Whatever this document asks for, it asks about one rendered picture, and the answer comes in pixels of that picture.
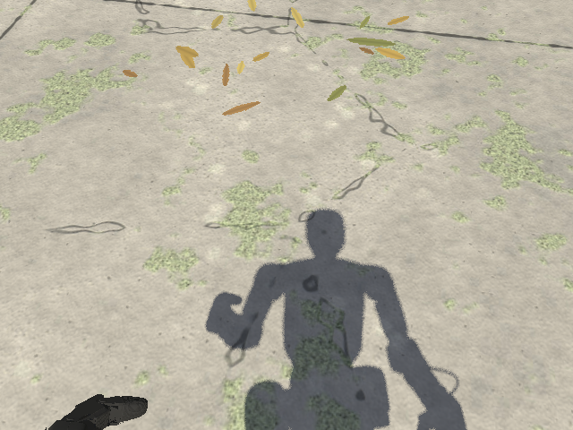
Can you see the robot left hand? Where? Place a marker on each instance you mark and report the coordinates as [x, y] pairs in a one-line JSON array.
[[97, 412]]

